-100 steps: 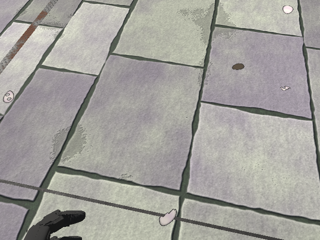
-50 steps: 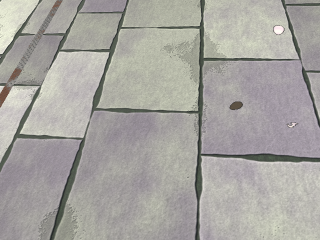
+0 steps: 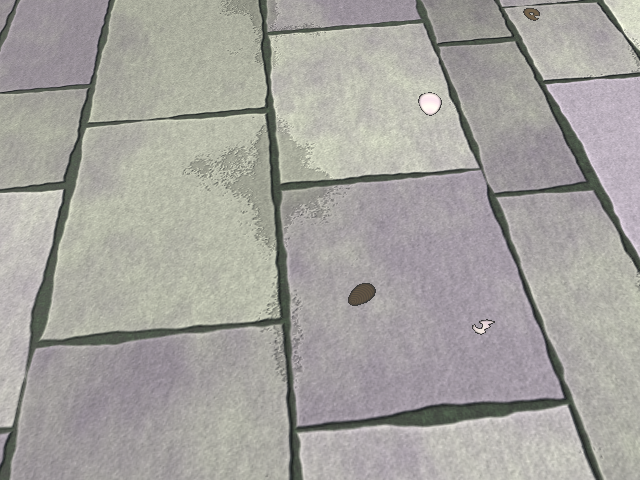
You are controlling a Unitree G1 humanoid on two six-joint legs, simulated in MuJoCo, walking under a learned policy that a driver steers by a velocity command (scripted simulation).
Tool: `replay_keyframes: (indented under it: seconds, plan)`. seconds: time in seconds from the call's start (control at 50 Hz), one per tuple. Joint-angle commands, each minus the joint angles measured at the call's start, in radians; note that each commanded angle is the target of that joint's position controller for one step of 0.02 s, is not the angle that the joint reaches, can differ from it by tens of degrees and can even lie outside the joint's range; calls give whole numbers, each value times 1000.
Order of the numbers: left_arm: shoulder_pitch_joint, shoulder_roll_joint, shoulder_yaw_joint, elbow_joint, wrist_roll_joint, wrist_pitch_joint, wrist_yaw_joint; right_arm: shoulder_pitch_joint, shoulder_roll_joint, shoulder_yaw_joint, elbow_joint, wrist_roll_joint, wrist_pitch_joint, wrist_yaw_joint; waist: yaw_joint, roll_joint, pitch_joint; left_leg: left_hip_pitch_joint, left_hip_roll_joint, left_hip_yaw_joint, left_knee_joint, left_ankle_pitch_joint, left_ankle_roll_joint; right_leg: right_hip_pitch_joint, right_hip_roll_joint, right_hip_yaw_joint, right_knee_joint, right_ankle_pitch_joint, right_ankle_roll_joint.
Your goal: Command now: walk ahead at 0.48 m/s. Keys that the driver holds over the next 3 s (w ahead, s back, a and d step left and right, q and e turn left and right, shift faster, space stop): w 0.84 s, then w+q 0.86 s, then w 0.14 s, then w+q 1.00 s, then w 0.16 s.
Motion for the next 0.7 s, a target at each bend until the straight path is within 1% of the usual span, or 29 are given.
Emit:
replay_keyframes:
  seconds: [0.02, 0.04, 0.06, 0.1, 0.12, 0.16, 0.18, 0.24, 0.28, 0.32, 0.34, 0.36, 0.38, 0.4, 0.42, 0.44, 0.46, 0.48, 0.5, 0.52, 0.54, 0.56, 0.58, 0.62, 0.66, 0.7]
  plan:
    - [6, 112, 31, -38, -2, -31, 1, 40, -61, -18, -52, -7, 7, -3, -12, -115, -61, -163, 82, -45, -24, 92, -7, 144, -259, 300, -301, 51, -176]
    - [11, 118, 33, -28, -4, -36, 2, 17, -57, -18, -61, -11, 15, -5, -16, -106, -40, -185, 85, -41, -58, 120, -17, 127, -255, 272, -319, 76, -180]
    - [22, 128, 36, -17, -3, -39, 6, -19, -56, -17, -74, -15, 20, -6, -13, -92, -21, -219, 87, -40, -104, 161, -28, 124, -254, 252, -333, 94, -183]
    - [52, 138, 38, 3, -3, -36, 15, -93, -54, -16, -100, -24, 18, -5, 5, -73, 5, -269, 85, -38, -223, 269, -46, 141, -245, 211, -345, 131, -179]
    - [62, 141, 38, 10, -5, -33, 18, -124, -49, -13, -109, -25, 14, -1, 13, -72, 12, -265, 77, -31, -293, 331, -49, 144, -232, 183, -346, 146, -168]
    - [87, 154, 40, 24, -9, -28, 25, -197, -34, -5, -128, -22, 3, 8, 40, -71, 25, -228, 51, -4, -432, 433, -49, 141, -211, 134, -348, 161, -148]
    - [110, 163, 42, 35, -12, -26, 28, -237, -28, 0, -139, -19, -1, 13, 57, -68, 31, -210, 38, 10, -483, 465, -48, 148, -210, 122, -350, 152, -143]
    - [177, 175, 45, 73, -20, -14, 31, -326, -29, 5, -174, -11, -8, 29, 89, -64, 49, -219, 14, 16, -579, 472, -36, 240, -243, 122, -321, 157, -142]
    - [201, 178, 47, 92, -22, 0, 34, -362, -38, 5, -197, -9, -13, 42, 91, -69, 52, -246, 4, 11, -623, 412, -14, 329, -277, 132, -277, 203, -134]
    - [201, 188, 51, 104, -24, 12, 39, -350, -56, 0, -204, -9, -16, 51, 69, -87, 33, -214, -14, 19, -653, 328, 12, 396, -300, 137, -222, 307, -116]
    - [191, 198, 54, 104, -23, 17, 42, -312, -74, -7, -198, -9, -17, 51, 45, -107, 4, -147, -38, 39, -657, 282, 28, 414, -297, 132, -172, 445, -105]
    - [174, 206, 54, 103, -21, 24, 44, -227, -100, -21, -177, -10, -17, 47, -6, -123, -55, -19, -75, 72, -669, 262, 50, 415, -277, 112, -67, 629, -89]
    - [165, 189, 45, 99, -16, 30, 48, -66, -147, -46, -130, -13, -16, 38, -84, -112, -160, 214, -85, 82, -670, 290, 84, 349, -226, 71, 125, 694, -59]
    - [182, 142, 23, 73, 6, 28, 52, 120, -221, -65, -96, -24, -12, 25, -139, -2, -322, 546, 106, -135, -621, 325, 150, 124, -165, 34, 448, 394, -24]
    - [324, 12, -11, 70, -3, 5, 36, 153, -266, -74, -75, -22, -8, 32, -50, 266, -447, 865, 311, -637, -743, 54, 310, -283, 30, 84, 772, -362, 39]
    - [235, 126, 11, 79, -26, -16, 32, 143, -164, -48, -85, -9, -8, 31, -108, 159, -404, 842, 288, -689, -835, -69, 271, -397, -10, 207, 869, -415, 26]
    - [133, 168, 24, 42, -50, -29, 28, 71, -135, -37, -94, -11, -8, 27, -98, 115, -250, 714, 261, -535, -857, -30, 229, -461, -60, 178, 872, -330, 15]
    - [81, 159, 21, 29, -44, -35, 33, 0, -122, -32, -106, -18, -8, 25, -65, 23, -166, 563, 228, -428, -879, 84, 210, -431, -113, 143, 825, -235, 16]
    - [56, 152, 26, 27, -25, -32, 37, -46, -96, -26, -111, -27, -10, 26, -37, 1, -104, 440, 194, -348, -907, 186, 205, -395, -144, 134, 766, -179, 23]
    - [82, 141, 28, 31, -20, -22, 36, -66, -78, -20, -113, -39, -14, 27, -1, 32, -99, 368, 170, -298, -934, 245, 200, -329, -171, 143, 737, -140, 26]
    - [104, 121, 25, 39, -20, -11, 37, -72, -72, -20, -110, -37, -19, 29, 15, 40, -96, 330, 155, -266, -962, 269, 206, -295, -179, 141, 712, -125, 33]
    - [115, 104, 22, 43, -19, -1, 38, -69, -75, -21, -103, -31, -25, 29, 25, 41, -88, 300, 148, -229, -985, 297, 214, -284, -184, 133, 685, -117, 42]
    - [102, 94, 20, 39, -16, 8, 40, -65, -85, -23, -94, -27, -28, 27, 30, 36, -68, 274, 146, -197, -1006, 321, 218, -295, -191, 126, 651, -101, 53]
    - [32, 89, 17, 13, -7, 13, 42, -43, -109, -30, -78, -25, -27, 17, 19, 22, -32, 267, 140, -149, -1033, 366, 222, -352, -199, 118, 553, -15, 77]
    - [-31, 79, 13, -2, -5, 8, 38, -21, -119, -32, -66, -23, -20, 9, 1, 16, -18, 282, 114, -94, -1041, 385, 200, -367, -193, 107, 422, 107, 84]
    - [-100, 62, 5, -16, -7, -1, 31, 3, -128, -32, -55, -18, -15, 3, -25, 18, -5, 285, 89, -44, -1043, 384, 176, -335, -170, 83, 283, 216, 82]
Next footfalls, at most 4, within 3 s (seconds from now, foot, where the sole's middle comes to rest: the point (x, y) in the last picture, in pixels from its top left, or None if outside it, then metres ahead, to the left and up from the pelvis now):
0.38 left None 0.41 0.14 -0.78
0.92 right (385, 368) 0.71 -0.10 -0.78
1.46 left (265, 281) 0.96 0.18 -0.78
1.96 right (291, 179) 1.32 0.12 -0.78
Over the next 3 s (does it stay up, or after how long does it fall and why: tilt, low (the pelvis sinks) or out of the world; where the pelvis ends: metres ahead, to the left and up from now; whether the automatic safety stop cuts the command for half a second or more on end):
stays up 1.53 0.55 -0.02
